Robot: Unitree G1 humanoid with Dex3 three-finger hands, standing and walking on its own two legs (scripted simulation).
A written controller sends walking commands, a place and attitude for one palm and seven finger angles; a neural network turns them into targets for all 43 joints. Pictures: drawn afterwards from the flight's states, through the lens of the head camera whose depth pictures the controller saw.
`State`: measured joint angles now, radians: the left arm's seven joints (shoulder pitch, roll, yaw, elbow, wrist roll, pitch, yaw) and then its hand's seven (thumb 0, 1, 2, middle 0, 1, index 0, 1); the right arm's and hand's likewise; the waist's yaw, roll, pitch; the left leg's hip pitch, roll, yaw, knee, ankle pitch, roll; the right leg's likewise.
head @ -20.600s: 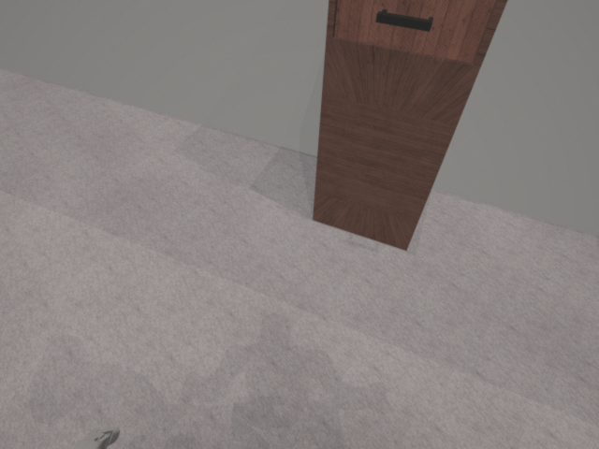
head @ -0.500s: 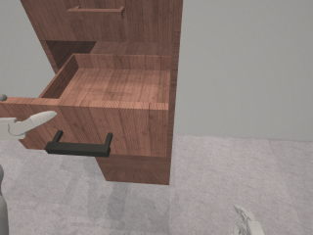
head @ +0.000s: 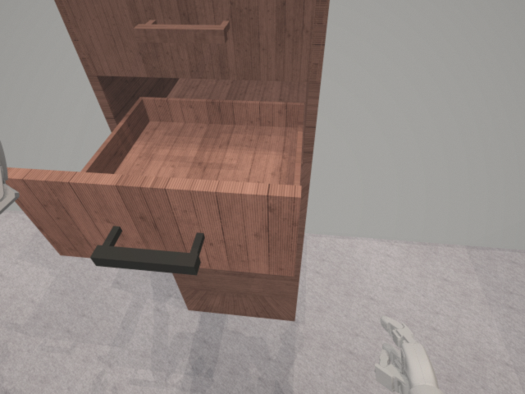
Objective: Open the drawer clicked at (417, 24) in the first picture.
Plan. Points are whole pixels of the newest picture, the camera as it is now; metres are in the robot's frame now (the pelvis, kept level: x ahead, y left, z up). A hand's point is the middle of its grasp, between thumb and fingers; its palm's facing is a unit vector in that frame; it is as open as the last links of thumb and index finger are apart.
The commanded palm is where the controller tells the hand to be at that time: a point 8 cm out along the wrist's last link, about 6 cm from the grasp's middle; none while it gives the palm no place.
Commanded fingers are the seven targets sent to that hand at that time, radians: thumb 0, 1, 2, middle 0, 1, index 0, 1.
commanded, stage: draw the hand back to the body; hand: left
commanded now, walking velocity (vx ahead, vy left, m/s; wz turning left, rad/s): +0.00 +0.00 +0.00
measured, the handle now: (151, 248) +0.26 +0.20 +0.13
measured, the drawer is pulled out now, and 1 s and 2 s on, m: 0.28 0.28 0.28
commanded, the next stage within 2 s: step back with the hand held close in 0.14 s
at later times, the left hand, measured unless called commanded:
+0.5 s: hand (8, 188) +0.18 +0.22 +0.31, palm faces +0.55 -0.71 -0.43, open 7.4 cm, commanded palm +0.10 +0.28 +0.32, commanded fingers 0.00 0.90 0.90 -0.20 -0.30 -0.20 -0.30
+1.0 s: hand out of the picture +0.06 +0.24 +0.32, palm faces +0.66 -0.72 -0.21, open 7.4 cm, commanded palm -0.01 +0.29 +0.32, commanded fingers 0.00 0.90 0.90 -0.20 -0.30 -0.20 -0.30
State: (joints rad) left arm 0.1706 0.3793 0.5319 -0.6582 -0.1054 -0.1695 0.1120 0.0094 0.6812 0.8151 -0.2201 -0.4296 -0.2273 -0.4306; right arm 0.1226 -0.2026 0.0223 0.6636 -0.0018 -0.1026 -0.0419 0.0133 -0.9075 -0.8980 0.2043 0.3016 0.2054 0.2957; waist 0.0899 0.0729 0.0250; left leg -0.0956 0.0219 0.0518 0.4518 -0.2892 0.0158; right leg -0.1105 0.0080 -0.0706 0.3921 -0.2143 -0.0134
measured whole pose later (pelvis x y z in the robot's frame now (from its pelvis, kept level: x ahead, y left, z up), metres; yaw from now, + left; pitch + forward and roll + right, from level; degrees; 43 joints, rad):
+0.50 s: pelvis -0.03 +0.01 +0.00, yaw -1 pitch +1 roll -1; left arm 0.25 0.52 0.64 -0.73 -0.07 -0.24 0.12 0.01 0.88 0.90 -0.21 -0.30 -0.21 -0.30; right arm 0.15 -0.25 -0.01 0.60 0.02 -0.05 -0.05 0.01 -0.91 -0.90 0.20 0.30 0.21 0.30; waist 0.00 0.05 0.01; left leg -0.27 0.02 0.07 0.51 -0.25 0.03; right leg -0.29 0.00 -0.05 0.43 -0.16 -0.01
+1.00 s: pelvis -0.13 +0.01 -0.03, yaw +1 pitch -2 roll -1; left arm 0.07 0.50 0.68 -0.72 -0.03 -0.29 0.20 0.01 0.88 0.90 -0.21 -0.30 -0.21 -0.30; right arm 0.23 -0.21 -0.01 0.66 -0.01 -0.09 -0.07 0.01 -0.91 -0.90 0.21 0.30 0.21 0.30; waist -0.04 -0.01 0.04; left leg -0.44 0.00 0.05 0.74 -0.31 0.04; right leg -0.48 -0.03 -0.06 0.66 -0.20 -0.01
